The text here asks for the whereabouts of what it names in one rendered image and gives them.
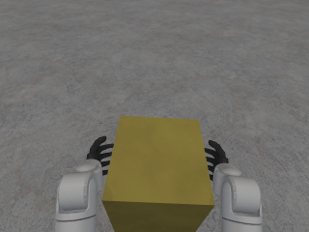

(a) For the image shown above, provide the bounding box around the robot right forearm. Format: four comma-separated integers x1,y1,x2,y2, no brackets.
212,162,263,232

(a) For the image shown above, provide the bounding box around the robot left forearm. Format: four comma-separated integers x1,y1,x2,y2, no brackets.
55,159,103,232

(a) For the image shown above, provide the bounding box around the left robot hand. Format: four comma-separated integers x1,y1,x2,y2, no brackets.
86,136,114,176

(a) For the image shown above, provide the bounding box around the right robot hand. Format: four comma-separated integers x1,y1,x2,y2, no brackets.
204,140,229,181

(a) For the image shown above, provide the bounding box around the carton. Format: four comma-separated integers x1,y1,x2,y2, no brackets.
101,116,215,232

